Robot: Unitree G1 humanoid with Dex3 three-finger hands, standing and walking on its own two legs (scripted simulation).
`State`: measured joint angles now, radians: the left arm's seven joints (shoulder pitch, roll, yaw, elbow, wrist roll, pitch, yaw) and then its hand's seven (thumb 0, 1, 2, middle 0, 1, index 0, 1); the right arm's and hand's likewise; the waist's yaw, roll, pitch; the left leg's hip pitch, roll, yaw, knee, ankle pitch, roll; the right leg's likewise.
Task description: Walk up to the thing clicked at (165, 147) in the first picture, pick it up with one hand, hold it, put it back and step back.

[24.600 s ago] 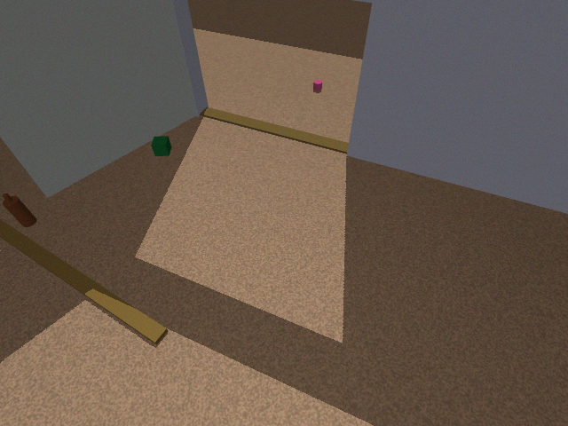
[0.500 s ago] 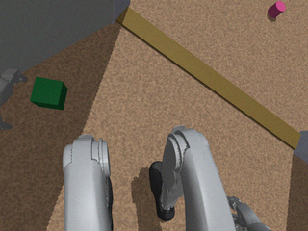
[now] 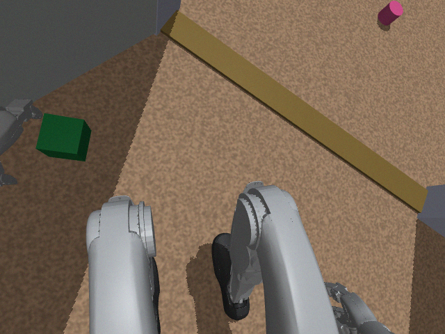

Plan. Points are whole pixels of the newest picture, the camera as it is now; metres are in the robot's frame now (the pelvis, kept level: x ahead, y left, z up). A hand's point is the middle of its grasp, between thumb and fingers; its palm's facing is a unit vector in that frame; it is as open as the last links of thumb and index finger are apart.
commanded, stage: rise first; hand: left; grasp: from above
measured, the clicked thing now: (66, 138) +0.47 +0.29 -0.29
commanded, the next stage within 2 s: approach in 1.06 s
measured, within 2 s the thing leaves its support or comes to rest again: neither
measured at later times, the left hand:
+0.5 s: hand (5, 142) +0.42 +0.34 -0.15, palm faces -0.46 -0.02 -0.89, open 13.4 cm
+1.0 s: hand (2, 139) +0.42 +0.35 -0.15, palm faces -0.44 -0.01 -0.90, open 13.9 cm
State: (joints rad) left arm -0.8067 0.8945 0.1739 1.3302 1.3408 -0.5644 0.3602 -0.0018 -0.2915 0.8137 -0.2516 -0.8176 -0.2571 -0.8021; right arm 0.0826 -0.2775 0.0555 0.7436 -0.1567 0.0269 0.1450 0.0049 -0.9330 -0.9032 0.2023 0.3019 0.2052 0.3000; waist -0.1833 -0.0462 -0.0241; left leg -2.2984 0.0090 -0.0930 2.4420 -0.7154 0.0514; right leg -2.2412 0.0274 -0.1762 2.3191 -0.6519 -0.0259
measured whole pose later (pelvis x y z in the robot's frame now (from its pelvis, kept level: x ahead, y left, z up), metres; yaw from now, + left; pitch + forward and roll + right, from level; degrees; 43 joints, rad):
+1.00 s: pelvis +0.00 +0.00 +0.00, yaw +1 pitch +33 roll -9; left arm -0.86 0.88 0.12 1.35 1.39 -0.50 0.39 0.00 -0.48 0.98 -0.16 -0.90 -0.14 -0.91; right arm 0.11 -0.26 0.06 0.74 -0.15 0.01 0.13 0.01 -0.93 -0.90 0.20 0.30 0.21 0.30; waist -0.21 -0.04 -0.06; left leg -2.30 0.00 -0.08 2.42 -0.71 0.06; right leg -2.24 0.02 -0.16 2.31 -0.65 -0.02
